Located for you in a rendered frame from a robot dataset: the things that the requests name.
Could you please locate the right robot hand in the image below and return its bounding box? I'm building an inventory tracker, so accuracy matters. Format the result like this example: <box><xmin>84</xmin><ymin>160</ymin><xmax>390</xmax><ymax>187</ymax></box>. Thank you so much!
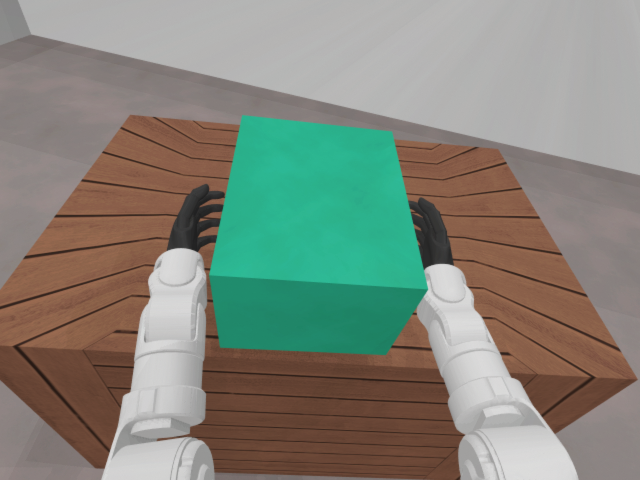
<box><xmin>408</xmin><ymin>197</ymin><xmax>454</xmax><ymax>270</ymax></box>

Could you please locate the right robot upper arm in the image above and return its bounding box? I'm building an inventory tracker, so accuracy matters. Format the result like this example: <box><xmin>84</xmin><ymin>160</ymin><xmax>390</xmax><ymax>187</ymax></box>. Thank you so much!
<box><xmin>458</xmin><ymin>425</ymin><xmax>577</xmax><ymax>480</ymax></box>

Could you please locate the robot left forearm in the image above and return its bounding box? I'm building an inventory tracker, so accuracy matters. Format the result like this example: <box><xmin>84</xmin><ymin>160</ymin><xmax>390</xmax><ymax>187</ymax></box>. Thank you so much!
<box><xmin>101</xmin><ymin>248</ymin><xmax>207</xmax><ymax>480</ymax></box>

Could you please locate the left robot hand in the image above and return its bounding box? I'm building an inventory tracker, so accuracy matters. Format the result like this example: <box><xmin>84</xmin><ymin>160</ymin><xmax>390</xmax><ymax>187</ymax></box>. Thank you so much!
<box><xmin>167</xmin><ymin>184</ymin><xmax>225</xmax><ymax>252</ymax></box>

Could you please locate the left robot upper arm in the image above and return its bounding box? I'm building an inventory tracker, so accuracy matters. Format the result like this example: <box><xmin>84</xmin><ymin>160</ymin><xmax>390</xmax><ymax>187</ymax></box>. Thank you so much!
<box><xmin>103</xmin><ymin>437</ymin><xmax>215</xmax><ymax>480</ymax></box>

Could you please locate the pedestal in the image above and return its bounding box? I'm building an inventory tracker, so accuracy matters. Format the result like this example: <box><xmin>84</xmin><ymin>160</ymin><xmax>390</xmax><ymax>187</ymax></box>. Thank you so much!
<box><xmin>0</xmin><ymin>115</ymin><xmax>638</xmax><ymax>480</ymax></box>

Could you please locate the carton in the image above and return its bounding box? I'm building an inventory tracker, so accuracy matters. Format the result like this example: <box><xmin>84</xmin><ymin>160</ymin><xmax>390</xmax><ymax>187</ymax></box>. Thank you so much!
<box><xmin>209</xmin><ymin>115</ymin><xmax>428</xmax><ymax>355</ymax></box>

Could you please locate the robot right forearm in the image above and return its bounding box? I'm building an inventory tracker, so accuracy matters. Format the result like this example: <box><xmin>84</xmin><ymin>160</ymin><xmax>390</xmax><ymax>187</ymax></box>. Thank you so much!
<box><xmin>417</xmin><ymin>264</ymin><xmax>579</xmax><ymax>480</ymax></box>

